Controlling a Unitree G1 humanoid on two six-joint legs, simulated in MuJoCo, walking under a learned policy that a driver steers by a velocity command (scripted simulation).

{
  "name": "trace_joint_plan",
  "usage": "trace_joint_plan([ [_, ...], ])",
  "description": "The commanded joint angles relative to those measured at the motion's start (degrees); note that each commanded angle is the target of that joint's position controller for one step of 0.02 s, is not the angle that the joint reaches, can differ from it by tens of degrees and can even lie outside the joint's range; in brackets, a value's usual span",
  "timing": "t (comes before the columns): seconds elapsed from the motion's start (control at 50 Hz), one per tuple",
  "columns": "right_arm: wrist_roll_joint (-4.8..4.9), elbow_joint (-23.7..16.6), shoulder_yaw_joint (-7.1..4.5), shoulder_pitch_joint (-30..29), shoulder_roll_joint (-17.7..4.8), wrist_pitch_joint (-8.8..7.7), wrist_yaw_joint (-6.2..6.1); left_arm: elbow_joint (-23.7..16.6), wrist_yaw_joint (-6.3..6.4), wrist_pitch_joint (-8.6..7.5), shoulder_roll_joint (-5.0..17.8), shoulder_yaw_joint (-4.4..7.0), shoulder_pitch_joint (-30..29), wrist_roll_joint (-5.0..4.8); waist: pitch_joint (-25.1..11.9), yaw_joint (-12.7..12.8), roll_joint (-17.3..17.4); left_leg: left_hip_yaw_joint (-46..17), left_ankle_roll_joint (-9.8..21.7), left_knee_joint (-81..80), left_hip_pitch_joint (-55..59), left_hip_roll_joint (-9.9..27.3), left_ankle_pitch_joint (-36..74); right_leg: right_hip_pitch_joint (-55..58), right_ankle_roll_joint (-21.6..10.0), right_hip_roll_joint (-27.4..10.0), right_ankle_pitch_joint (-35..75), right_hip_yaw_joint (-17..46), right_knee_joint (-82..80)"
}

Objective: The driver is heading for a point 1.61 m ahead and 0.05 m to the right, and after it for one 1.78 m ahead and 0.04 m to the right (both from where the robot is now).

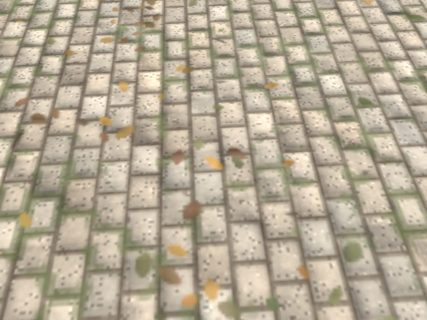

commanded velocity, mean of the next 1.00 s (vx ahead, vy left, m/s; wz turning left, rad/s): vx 0.02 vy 0.00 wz -0.14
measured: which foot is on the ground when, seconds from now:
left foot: down 0.00-0.10, up 0.12-0.50, down 0.52-0.92, up 0.94-1.00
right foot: up 0.00-0.08, down 0.10-1.00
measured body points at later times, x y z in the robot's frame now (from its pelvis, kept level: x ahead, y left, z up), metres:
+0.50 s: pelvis +0.05 -0.01 -0.01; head +0.08 -0.02 +0.44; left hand +0.28 +0.22 -0.10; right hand +0.13 -0.32 -0.11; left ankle +0.09 +0.12 -0.74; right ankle +0.06 -0.12 -0.74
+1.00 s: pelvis +0.06 +0.00 -0.01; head +0.09 +0.00 +0.44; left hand +0.21 +0.28 -0.11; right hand +0.19 -0.30 -0.10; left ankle +0.06 +0.11 -0.70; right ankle +0.06 -0.13 -0.74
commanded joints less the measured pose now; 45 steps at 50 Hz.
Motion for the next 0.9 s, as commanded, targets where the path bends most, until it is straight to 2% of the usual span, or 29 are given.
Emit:
trace_joint_plan([
  [0.02, 1.1, -3.69, -3.01, -3.37, -10.85, 0.0, 0.13, -5.17, -0.92, 0.54, 4.71, 1.55, -0.04, -0.02, -6.87, 1.19, 7.1, -8.56, 10.21, -4.14, 4.21, 17.59, 17.93, 5.61, -1.81, -0.4, -1.94, -0.73, -4.15],
  [0.06, 2.01, -3.17, -3.22, -3.78, -11.09, 0.54, 0.24, -5.67, -1.19, 0.73, 4.93, 2.02, 0.54, -0.03, -6.83, 2.26, 6.77, -7.13, 7.71, 0.68, 4.84, 16.91, 17.14, 9.38, -3.67, 1.16, 0.74, -2.69, -11.66],
  [0.08, 2.21, -2.16, -3.09, -1.96, -10.15, 0.7, 0.35, -5.44, -0.85, 0.63, 5.93, 2.56, 1.86, 0.19, -7.34, 2.7, 5.33, -5.28, 5.14, 5.21, 3.55, 14.86, 15.48, 13.94, -5.16, 2.53, 6.08, -2.61, -16.71],
  [0.1, 1.09, -1.11, -2.66, 1.52, -8.28, 0.67, 0.58, -5.02, 0.17, 0.44, 10.38, 4.12, 5.31, 0.2, -9.85, 3.07, -1.96, -1.42, 0.73, 15.47, -1.61, 10.39, 10.4, 23.2, -8.02, -0.29, 24.27, 3.45, -20.55],
  [0.12, -1.94, -3.86, -1.31, 0.66, -5.18, 0.46, 0.76, -6.06, 1.46, 0.23, 17.1, 5.38, 7.07, 0.64, -10.55, 2.27, -18.52, 1.35, -5.59, 34.5, -20.73, 1.11, -22.18, 34.5, -17.96, -14.55, 47.96, 24.13, -20.09],
  [0.14, -1.44, -4.76, -1.48, -2.7, -6.29, 0.65, 0.47, -6.55, 0.88, -1.2, 14.93, 4.4, 7.99, 1.9, -16.08, 5.56, -12.86, -10.86, -6.57, 45.57, -25.41, -2.26, -30.95, 33.23, -26.07, -19.43, 44.19, 31.24, -22.02],
  [0.16, 0.17, -4.96, -2.0, -5.09, -8.06, 1.05, 0.3, -6.29, 0.39, -2.42, 13.05, 3.8, 6.78, 1.55, -14.49, 5.73, -7.38, -14.29, -5.86, 48.78, -26.87, -1.08, -27.38, 31.97, -24.3, -16.42, 41.08, 25.8, -22.82],
  [0.18, 0.62, -4.84, -2.04, -5.03, -7.58, 1.24, -0.11, -6.0, 0.6, -3.1, 11.71, 3.53, 4.3, 0.65, -12.24, 4.04, -5.33, -15.29, -5.03, 47.14, -27.87, -0.15, -22.53, 30.13, -20.79, -13.23, 35.74, 21.81, -22.7],
  [0.2, 0.01, -4.32, -2.22, -5.07, -7.88, 1.36, -0.73, -6.28, 0.93, -3.11, 10.07, 3.05, 1.89, -0.17, -11.0, 3.19, -3.14, -15.92, -4.92, 44.46, -28.15, 0.47, -18.86, 28.44, -18.38, -11.48, 31.87, 20.38, -23.02],
  [0.22, -0.38, -4.35, -2.47, -4.85, -8.37, 1.49, -1.07, -6.74, 1.41, -2.78, 9.44, 2.65, -0.29, -0.39, -10.48, 1.95, -3.65, -16.13, -5.11, 42.66, -25.74, 0.34, -16.0, 25.46, -17.44, -10.26, 31.08, 19.14, -23.49],
  [0.26, -0.21, -4.03, -2.26, -3.11, -7.15, 1.5, -0.97, -7.34, 1.98, -2.3, 9.68, 2.6, -1.31, 0.4, -11.72, 0.79, -4.73, -15.64, -5.76, 39.54, -21.7, -1.4, -12.71, 23.04, -17.29, -8.62, 31.64, 18.01, -23.89],
  [0.34, 0.19, -3.5, -1.24, -2.96, -4.95, 1.79, -0.62, -7.02, 2.56, -1.9, 9.7, 2.62, -1.15, 0.35, -12.58, 1.79, -5.43, -15.4, -6.54, 27.87, -15.88, -1.95, -9.64, 21.41, -16.57, -7.43, 25.48, 17.17, -23.38],
  [0.44, 0.66, -4.06, -1.21, -3.58, -5.59, 1.88, 0.33, -5.66, 1.75, -1.43, 8.85, 1.77, -0.82, 0.94, -9.9, 3.41, -7.83, -14.43, -5.19, 18.51, -9.11, -2.09, -9.6, 17.3, -15.9, -7.43, 14.72, 20.59, -23.18],
  [0.48, 0.49, -3.45, -1.05, -1.58, -4.7, 1.36, 0.87, -5.18, 1.61, -1.34, 7.58, 0.98, -2.16, 0.54, -9.0, 1.59, -7.31, -13.2, -3.71, 8.17, -3.75, -2.52, -4.05, 15.66, -13.97, -6.05, 12.34, 20.77, -21.25],
  [0.5, -0.03, -3.12, -0.88, -0.55, -4.34, 1.04, 1.1, -4.6, 1.64, -1.43, 6.2, 0.39, -1.45, 0.4, -8.63, 0.8, -6.27, -13.45, -2.58, 0.99, 0.64, -2.08, 2.28, 13.87, -11.65, -4.38, 9.52, 20.25, -20.37],
  [0.52, -1.12, -3.5, -1.14, 0.16, -6.8, 0.78, 0.98, -4.07, 1.68, -1.76, 4.38, -0.24, 0.7, 1.06, -9.03, 1.8, -1.7, -19.26, -0.56, -1.36, 4.87, 3.82, 8.33, 11.02, -8.07, -1.29, 3.36, 18.08, -16.72],
  [0.54, -1.83, -4.05, -1.65, -2.31, -10.73, 0.83, 0.74, -3.84, 1.51, -2.27, 3.02, -0.44, 4.21, 1.64, -8.06, 6.14, 9.38, -27.33, 4.7, -2.01, 3.61, 11.43, 14.52, 7.92, -4.49, 5.78, -6.58, 10.34, -11.68],
  [0.56, -2.12, -4.07, -0.76, -4.32, -7.49, 0.61, 0.86, -4.13, 1.8, -2.49, 4.54, -0.14, 2.04, 1.97, -7.54, 5.11, 13.31, -31.17, 9.69, -4.64, -3.57, 14.62, 9.04, 12.1, -2.31, 5.05, -10.1, 7.95, -11.04],
  [0.58, -2.01, -4.84, 0.55, -7.52, -4.05, 0.12, 1.11, -3.21, 1.98, -2.45, 5.19, 0.11, 1.51, 2.13, -6.45, 5.58, 11.1, -28.84, 8.53, -4.81, -5.83, 11.46, 4.14, 16.53, -1.57, 3.49, -6.35, 8.11, -13.18],
  [0.6, -1.68, -4.11, 0.87, -6.9, -3.25, -0.24, 1.4, -2.36, 2.06, -2.32, 3.64, -0.23, 0.51, 2.61, -6.61, 5.04, 9.95, -25.51, 5.03, -3.93, -5.99, 7.42, -0.43, 19.26, -1.45, 3.33, -0.8, 8.04, -16.98],
  [0.62, -1.08, -3.44, 0.67, -5.16, -4.5, -0.62, 1.63, -1.96, 2.13, -1.99, 3.57, -0.22, -0.62, 2.87, -6.08, 3.67, 9.8, -23.77, 2.87, -3.82, -6.65, 5.3, -3.33, 21.26, -1.43, 3.27, 2.57, 8.42, -17.99],
  [0.66, -0.61, -2.58, 0.64, -3.72, -6.11, -0.79, 1.55, -1.57, 2.04, -1.84, 4.09, -0.04, -0.51, 2.45, -3.94, 3.62, 8.99, -23.62, 1.56, -4.23, -8.99, 4.14, -6.41, 22.52, -2.11, 2.63, 4.14, 8.09, -18.58],
  [0.68, -0.33, -2.91, 0.47, -3.24, -6.93, -0.54, 1.45, -1.0, 2.12, -2.0, 5.12, 0.3, -0.09, 2.04, -2.89, 3.09, 7.45, -23.79, 1.69, -4.3, -9.05, 3.62, -7.17, 21.16, -2.62, 2.92, 2.72, 7.23, -17.87],
  [0.72, 0.26, -3.68, 0.0, -3.43, -8.43, -0.09, 1.06, -0.56, 2.59, -2.54, 5.12, 0.67, -0.3, 1.96, -2.43, 2.82, 6.84, -25.63, 3.03, -2.93, -7.93, 3.87, -3.88, 19.19, -2.42, 3.33, 2.51, 5.57, -16.97],
  [0.76, 0.75, -4.36, -0.55, -2.83, -9.33, 0.53, 0.54, -0.25, 3.02, -3.07, 4.71, 1.0, 0.01, 1.84, -3.59, 2.34, 6.47, -27.7, 4.76, -1.13, -6.25, 4.33, 1.61, 17.85, -1.72, 3.65, 3.32, 4.2, -15.63],
  [0.82, 1.08, -5.67, -1.15, -2.16, -9.39, 1.65, 0.04, -0.06, 3.15, -3.51, 4.18, 1.54, 0.98, 1.37, -5.42, 1.89, 5.59, -30.06, 6.45, 1.63, -5.66, 4.0, 6.51, 17.28, -1.8, 3.83, 3.86, 2.95, -13.89],
  [0.86, 1.2, -6.87, -1.38, -2.49, -9.01, 2.23, -0.08, -0.07, 3.08, -3.59, 4.5, 2.06, 1.87, 1.24, -6.31, 2.06, 4.29, -30.16, 6.12, 3.92, -7.6, 2.68, 7.06, 18.78, -2.74, 2.94, 4.54, 3.1, -14.18],
  [0.9, 1.31, -8.27, -1.35, -3.07, -7.98, 2.6, 0.0, 0.12, 3.09, -3.5, 5.96, 2.81, 3.7, 1.24, -6.95, 2.58, -0.11, -27.04, 3.86, 9.03, -12.21, -0.27, 4.44, 22.04, -5.13, -0.75, 5.29, 5.81, -17.22],
])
